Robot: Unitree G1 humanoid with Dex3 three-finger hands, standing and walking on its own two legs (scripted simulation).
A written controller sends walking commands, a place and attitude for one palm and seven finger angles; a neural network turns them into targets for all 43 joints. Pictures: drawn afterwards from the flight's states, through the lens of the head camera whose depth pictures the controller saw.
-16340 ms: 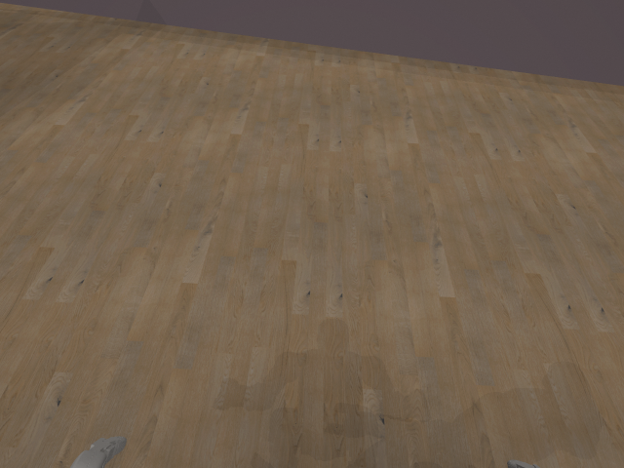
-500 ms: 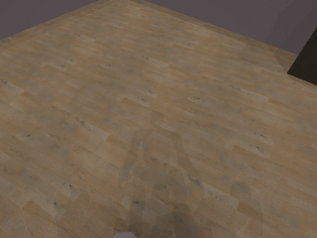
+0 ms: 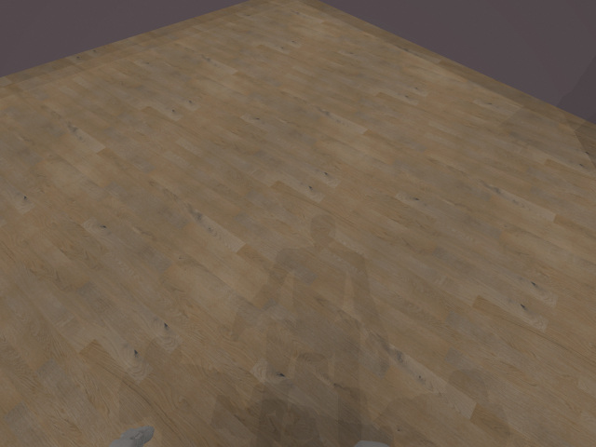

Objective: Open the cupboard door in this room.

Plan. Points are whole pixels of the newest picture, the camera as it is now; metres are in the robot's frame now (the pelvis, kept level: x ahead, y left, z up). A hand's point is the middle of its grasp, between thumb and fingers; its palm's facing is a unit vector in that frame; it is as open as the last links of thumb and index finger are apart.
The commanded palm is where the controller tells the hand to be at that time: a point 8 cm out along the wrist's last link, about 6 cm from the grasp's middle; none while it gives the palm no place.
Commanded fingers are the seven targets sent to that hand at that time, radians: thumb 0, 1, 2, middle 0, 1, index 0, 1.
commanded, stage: turn or walk to find it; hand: left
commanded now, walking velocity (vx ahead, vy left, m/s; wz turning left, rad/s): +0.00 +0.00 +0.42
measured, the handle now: out of the picture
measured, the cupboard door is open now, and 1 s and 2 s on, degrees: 0 0 0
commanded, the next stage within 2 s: none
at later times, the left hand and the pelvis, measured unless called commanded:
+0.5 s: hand out of the picture -0.05 +0.14 -0.16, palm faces +0.30 -0.92 -0.27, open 7.4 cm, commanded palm none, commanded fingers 0.00 0.90 0.90 -0.20 -0.30 -0.20 -0.30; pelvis -0.04 -0.05 +0.00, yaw +15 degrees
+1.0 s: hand out of the picture -0.11 +0.22 -0.17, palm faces +0.47 -0.85 -0.23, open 7.4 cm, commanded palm none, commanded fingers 0.00 0.90 0.90 -0.20 -0.30 -0.20 -0.30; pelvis -0.09 +0.00 +0.00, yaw +26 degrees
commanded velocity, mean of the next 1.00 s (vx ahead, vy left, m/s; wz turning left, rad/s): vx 0.00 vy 0.00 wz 0.42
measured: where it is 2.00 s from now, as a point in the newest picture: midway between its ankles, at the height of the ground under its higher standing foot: outside the picture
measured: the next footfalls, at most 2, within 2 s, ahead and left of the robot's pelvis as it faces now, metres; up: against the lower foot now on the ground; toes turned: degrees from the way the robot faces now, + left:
right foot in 0.10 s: +0.04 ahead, -0.13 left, +0.00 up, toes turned +0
left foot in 0.68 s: -0.08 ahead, +0.09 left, +0.00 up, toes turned +24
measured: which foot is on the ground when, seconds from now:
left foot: down 0.00-0.12, up 0.14-0.66, down 0.68-1.00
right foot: up 0.00-0.08, down 0.10-0.68, up 0.70-1.00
